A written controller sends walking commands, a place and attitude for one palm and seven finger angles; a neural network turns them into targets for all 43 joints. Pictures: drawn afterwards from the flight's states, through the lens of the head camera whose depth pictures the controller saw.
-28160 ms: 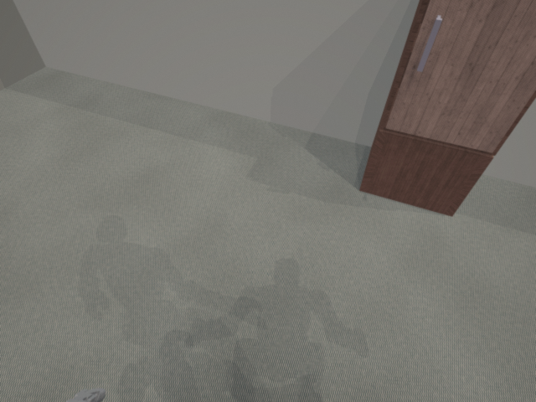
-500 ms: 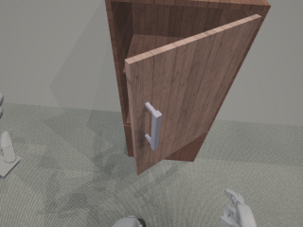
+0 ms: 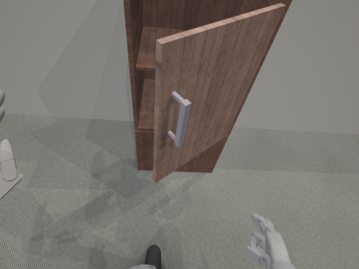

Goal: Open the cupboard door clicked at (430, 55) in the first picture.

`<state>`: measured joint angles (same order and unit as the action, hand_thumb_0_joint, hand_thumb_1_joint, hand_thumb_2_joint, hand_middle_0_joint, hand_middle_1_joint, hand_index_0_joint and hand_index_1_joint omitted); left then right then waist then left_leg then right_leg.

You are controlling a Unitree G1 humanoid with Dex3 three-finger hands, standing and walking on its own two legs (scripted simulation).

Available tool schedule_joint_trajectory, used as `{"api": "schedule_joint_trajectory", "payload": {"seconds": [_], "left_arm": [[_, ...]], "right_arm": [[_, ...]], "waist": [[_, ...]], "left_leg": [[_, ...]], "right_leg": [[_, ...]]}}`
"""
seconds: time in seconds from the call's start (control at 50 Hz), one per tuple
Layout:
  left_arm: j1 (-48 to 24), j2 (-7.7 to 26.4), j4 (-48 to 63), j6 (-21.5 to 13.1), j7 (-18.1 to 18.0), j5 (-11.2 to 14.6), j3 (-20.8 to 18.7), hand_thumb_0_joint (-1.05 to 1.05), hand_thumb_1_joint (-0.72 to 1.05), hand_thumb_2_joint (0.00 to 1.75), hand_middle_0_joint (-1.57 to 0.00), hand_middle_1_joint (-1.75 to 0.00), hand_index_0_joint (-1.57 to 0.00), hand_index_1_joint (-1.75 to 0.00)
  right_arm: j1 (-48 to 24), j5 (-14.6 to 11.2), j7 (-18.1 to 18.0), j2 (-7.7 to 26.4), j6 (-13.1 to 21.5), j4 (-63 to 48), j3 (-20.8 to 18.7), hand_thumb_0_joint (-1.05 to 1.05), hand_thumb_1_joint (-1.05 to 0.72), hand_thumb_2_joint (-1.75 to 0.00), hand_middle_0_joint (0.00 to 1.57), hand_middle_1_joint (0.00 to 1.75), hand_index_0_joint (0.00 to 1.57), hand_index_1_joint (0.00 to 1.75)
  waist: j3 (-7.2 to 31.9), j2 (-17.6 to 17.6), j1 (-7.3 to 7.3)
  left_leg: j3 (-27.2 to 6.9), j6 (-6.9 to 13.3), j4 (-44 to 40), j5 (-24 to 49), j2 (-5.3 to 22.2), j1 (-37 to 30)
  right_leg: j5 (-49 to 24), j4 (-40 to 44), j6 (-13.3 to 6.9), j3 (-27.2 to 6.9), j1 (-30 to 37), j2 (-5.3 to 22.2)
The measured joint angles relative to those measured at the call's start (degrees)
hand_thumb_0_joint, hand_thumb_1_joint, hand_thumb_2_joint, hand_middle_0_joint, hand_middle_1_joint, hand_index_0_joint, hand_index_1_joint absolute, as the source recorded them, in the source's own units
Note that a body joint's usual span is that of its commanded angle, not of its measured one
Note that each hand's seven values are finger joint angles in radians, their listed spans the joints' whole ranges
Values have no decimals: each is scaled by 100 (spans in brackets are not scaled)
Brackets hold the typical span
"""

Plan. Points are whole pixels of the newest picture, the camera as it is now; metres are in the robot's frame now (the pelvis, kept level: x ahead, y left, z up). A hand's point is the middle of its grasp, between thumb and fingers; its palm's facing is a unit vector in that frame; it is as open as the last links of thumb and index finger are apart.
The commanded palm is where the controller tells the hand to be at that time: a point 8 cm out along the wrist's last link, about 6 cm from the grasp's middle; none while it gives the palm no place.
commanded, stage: stop stepping back and stand still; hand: left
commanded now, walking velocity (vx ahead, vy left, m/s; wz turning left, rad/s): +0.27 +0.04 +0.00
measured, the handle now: (177, 121) +0.47 +0.05 +0.04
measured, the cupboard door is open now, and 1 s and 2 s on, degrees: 38 38 38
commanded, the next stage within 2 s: let the arm hang, fingers relaxed in 0.72 s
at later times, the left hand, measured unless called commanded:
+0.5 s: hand out of the picture +0.11 +0.30 +0.18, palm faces +0.50 -0.78 -0.38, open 7.4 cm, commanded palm +0.05 +0.33 +0.19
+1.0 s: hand out of the picture +0.07 +0.27 -0.07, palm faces +0.18 -0.92 -0.35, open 7.4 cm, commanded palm none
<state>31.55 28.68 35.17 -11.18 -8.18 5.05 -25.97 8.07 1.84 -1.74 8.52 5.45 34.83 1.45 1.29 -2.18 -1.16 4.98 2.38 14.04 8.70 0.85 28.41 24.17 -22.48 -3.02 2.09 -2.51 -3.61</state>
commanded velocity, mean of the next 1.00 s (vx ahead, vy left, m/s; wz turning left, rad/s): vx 0.13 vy -0.03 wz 0.00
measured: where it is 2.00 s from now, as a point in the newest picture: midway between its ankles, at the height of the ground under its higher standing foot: outside the picture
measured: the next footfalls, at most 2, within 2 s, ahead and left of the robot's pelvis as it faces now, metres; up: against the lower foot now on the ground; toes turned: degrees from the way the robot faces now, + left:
right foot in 0.02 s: -0.04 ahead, -0.05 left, +0.00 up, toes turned -2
left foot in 0.12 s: +0.16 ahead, +0.06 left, +0.00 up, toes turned -1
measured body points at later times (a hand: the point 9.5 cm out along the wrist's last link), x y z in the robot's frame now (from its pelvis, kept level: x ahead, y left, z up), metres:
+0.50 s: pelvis -0.08 +0.03 +0.01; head -0.11 +0.04 +0.46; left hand +0.08 +0.34 +0.20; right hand +0.03 -0.24 -0.08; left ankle -0.07 +0.15 -0.72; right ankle -0.11 -0.08 -0.73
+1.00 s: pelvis -0.09 +0.04 +0.00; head -0.09 +0.01 +0.45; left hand +0.05 +0.32 -0.05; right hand +0.04 -0.20 -0.14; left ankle -0.07 +0.15 -0.72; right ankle -0.08 -0.05 -0.73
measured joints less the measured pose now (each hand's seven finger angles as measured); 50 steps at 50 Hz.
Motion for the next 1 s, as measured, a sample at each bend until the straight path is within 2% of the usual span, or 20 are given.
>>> {"api": "schedule_joint_trajectory", "payload": {"seconds": [0.02,0.06,0.1,0.18,0.24,0.28,0.3,0.34,0.38,0.44,0.52,0.56,0.62,0.7,0.76,0.82,0.86,0.9,0.96,1.0], "left_arm": [[3,61,10,-62,13,14,-83,1,89,90,-21,-30,-21,-30],[-60,-32,-53,-89,76,-3,60,1,89,90,-21,-30,-21,-30],[71,-36,13,-21,122,-22,119,1,89,90,-21,-30,-21,-30],[-52,-76,-238,131,126,-45,55,1,89,90,-22,-30,-21,-30],[-347,-179,-671,307,49,-43,10,1,89,90,-22,-30,-21,-30],[-223,-187,-682,371,51,-63,-8,1,89,90,-22,-30,-21,-30],[-72,-185,-579,381,75,-89,17,1,89,90,-21,-30,-21,-30],[327,-238,-314,330,122,-133,74,1,89,90,-21,-30,-21,-30],[510,-341,-266,200,124,-212,145,1,89,90,-22,-30,-21,-30],[188,-480,-656,16,27,-360,243,1,89,90,-22,-30,-21,-30],[-400,-710,-1011,30,-133,-383,321,1,89,90,-22,-30,-21,-30],[-542,-693,-1025,45,-156,-346,245,1,89,90,-21,-30,-21,-30],[-409,-565,-956,82,-113,-321,100,1,89,90,-21,-30,-20,-30],[-65,-392,-611,77,-63,-327,82,1,89,90,-21,-30,-20,-30],[75,-366,-543,14,-5,-351,170,1,89,90,-21,-30,-21,-30],[166,-448,-621,-12,4,-337,237,1,89,90,-21,-30,-21,-30],[-294,-574,-1489,10,207,-578,582,1,89,90,-21,-30,-21,-30],[-919,-863,-2872,421,447,-671,1044,0,90,90,-21,-30,-20,-30],[-1567,-1314,-5025,1034,614,-717,1617,0,90,90,-20,-30,-20,-30],[-1731,-1551,-6206,1275,691,-705,1962,0,91,90,-20,-30,-19,-30]], "right_arm": [[-98,-12,2,24,-31,-16,29,1,-90,-90,21,30,21,30],[-136,-38,-27,146,-75,148,21,1,-90,-90,21,30,21,30],[108,-107,-69,172,-110,272,30,1,-90,-90,21,30,21,30],[533,-208,-246,203,-56,336,-13,1,-90,-90,21,30,21,30],[595,-147,-270,158,12,368,-57,1,-90,-90,20,30,20,30],[670,-156,-215,171,32,248,-69,1,-90,-90,20,30,20,30],[720,-167,-178,195,12,211,-83,1,-90,-90,20,30,20,30],[821,-148,-125,247,-58,317,-97,1,-90,-90,20,30,20,30],[952,-129,-138,289,-95,461,-118,1,-90,-90,20,30,20,30],[1107,-125,-273,367,8,578,-161,1,-90,-90,20,30,20,30],[1102,-135,-406,605,210,505,-246,1,-90,-90,20,30,20,30],[861,-164,-401,552,223,480,-279,1,-90,-90,20,30,20,30],[595,-135,-320,301,306,370,-217,1,-90,-90,20,30,20,30],[495,-128,-172,28,418,151,-20,1,-90,-90,20,30,20,30],[484,-125,-120,-3,343,107,62,1,-90,-90,20,30,20,30],[487,-139,-78,43,185,231,28,1,-90,-90,21,30,21,30],[463,-123,119,189,163,525,-148,1,-90,-90,21,30,21,30],[387,-130,190,376,-157,759,-254,1,-90,-90,21,30,20,30],[296,-72,207,511,-565,975,-282,1,-90,-90,20,30,20,30],[287,-19,209,511,-675,1088,-258,1,-91,-90,20,30,20,30]], "waist": [[-79,-68,-62],[-261,214,-33],[-191,199,-8],[-70,66,208],[-121,64,351],[-152,115,460],[-141,123,474],[30,35,303],[243,-48,128],[380,-105,8],[313,127,87],[95,34,141],[-63,-56,247],[-217,-8,262],[-281,256,229],[-185,350,90],[-57,423,27],[-8,530,26],[-113,563,146],[-250,512,242]], "left_leg": [[94,-54,381,-203,-25,221],[-173,-208,1285,-1163,40,435],[-319,-291,1961,-1608,-55,262],[-315,183,1713,-1105,-278,-159],[-367,-114,996,-929,-354,-414],[-365,-311,947,-1449,-365,-348],[-365,-380,1538,-1939,-385,-102],[-402,-451,3329,-2313,-418,407],[-378,-437,4240,-2434,-308,493],[-269,-271,3638,-2710,-47,-88],[-324,-116,1750,-2621,216,-1262],[-264,-248,1843,-2333,107,-1244],[-179,-263,1849,-2402,50,-1285],[-180,-312,1785,-2346,114,-1308],[-311,-348,2038,-2529,265,-1214],[-482,-292,3024,-3095,157,-844],[-391,-261,3828,-3431,66,-441],[-237,-254,3910,-3554,16,-335],[-94,-237,3248,-3446,-11,-557],[-127,-194,2524,-2908,10,-876]], "right_leg": [[-226,254,-33,-89,24,109],[-200,6,125,-79,35,-32],[-17,-273,243,-145,97,-1],[487,-986,307,-210,-27,128],[833,-1291,136,-191,-378,-67],[452,-799,-11,-53,-377,-154],[3,-670,-66,-3,-406,-118],[-530,-575,-116,-84,-536,-18],[-622,-445,-68,-191,-600,61],[-719,-320,9,-195,-645,199],[-493,-803,171,23,-864,276],[-276,-1262,265,-43,-1031,404],[123,-1839,331,-117,-1337,372],[-235,-1339,363,107,-1313,279],[-803,-990,29,266,-1154,113],[-798,-861,-144,248,-1148,57],[-809,-843,-134,299,-1231,175],[-751,-942,-80,377,-1275,346],[-631,-1118,-6,484,-1267,523],[-547,-1254,33,531,-1253,527]]}}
